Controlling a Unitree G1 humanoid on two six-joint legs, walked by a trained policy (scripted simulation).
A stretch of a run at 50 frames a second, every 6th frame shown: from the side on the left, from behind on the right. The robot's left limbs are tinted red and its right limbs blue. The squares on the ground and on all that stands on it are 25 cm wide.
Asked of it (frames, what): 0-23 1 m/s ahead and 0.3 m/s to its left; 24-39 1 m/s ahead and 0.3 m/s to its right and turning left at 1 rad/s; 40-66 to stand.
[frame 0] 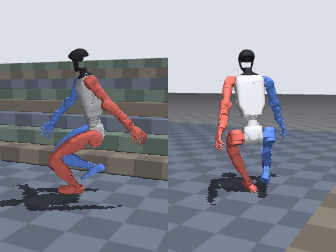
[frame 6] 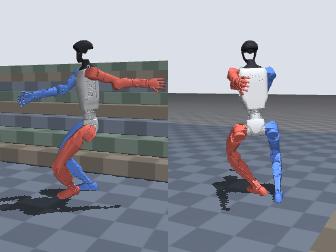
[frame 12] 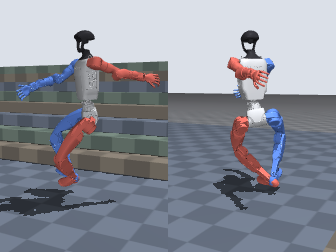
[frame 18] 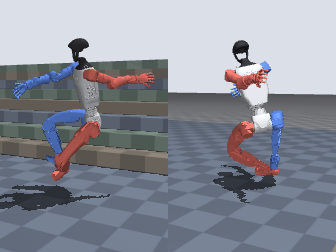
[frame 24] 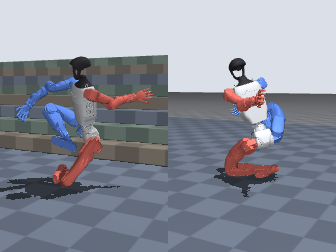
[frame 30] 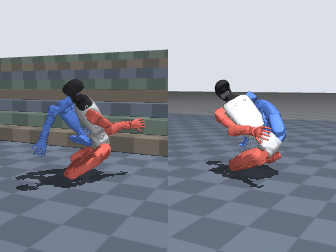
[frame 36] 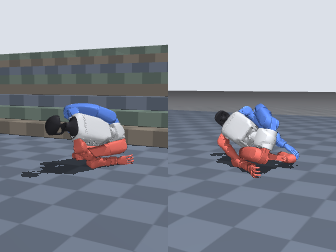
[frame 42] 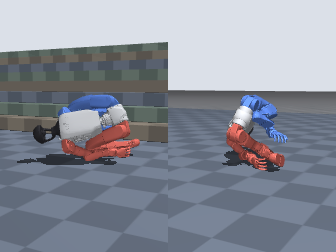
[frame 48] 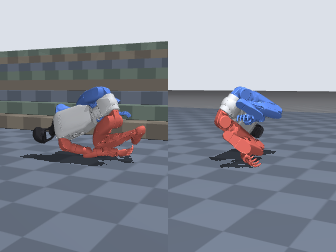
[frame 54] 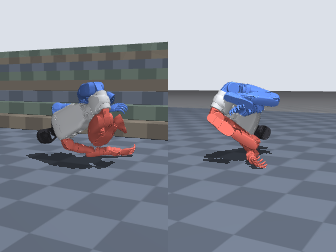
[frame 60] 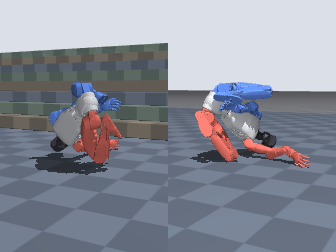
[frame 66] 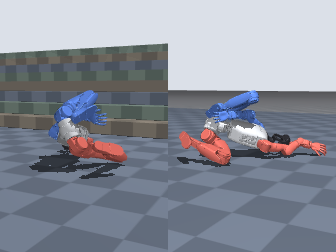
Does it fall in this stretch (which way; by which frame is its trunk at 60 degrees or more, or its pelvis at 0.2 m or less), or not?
yes: goes over forward and to its right; its trunk at 60 degrees or more by frame 36
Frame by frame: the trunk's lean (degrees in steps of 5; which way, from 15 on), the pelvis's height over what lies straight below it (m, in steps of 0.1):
0: 15 forward, 0.5
6: 5, 0.6
12: 5, 0.7
18: 20 forward and to its left, 0.6
24: 20 to its left, 0.4
30: 45 forward and to its left, 0.3
36: 75 forward and to its left, 0.2
42: 100 forward, 0.3
48: 110 forward, 0.3
54: 120 forward and to its right, 0.4
60: 125 forward and to its right, 0.4
66: 105 to its right, 0.2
